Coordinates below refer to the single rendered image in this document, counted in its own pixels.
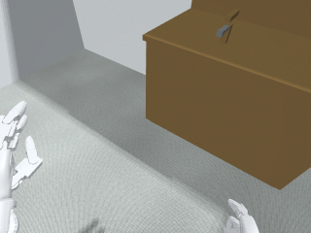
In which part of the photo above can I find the robot right hand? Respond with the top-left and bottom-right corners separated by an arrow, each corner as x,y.
224,199 -> 259,233

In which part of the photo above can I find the robot left hand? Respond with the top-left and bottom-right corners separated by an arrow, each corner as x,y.
0,100 -> 43,199

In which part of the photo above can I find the tap lever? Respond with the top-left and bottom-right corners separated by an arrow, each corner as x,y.
216,24 -> 229,38

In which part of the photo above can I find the counter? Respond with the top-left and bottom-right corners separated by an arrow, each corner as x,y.
142,0 -> 311,190

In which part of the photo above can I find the robot left forearm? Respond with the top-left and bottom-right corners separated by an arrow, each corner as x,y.
0,198 -> 19,233

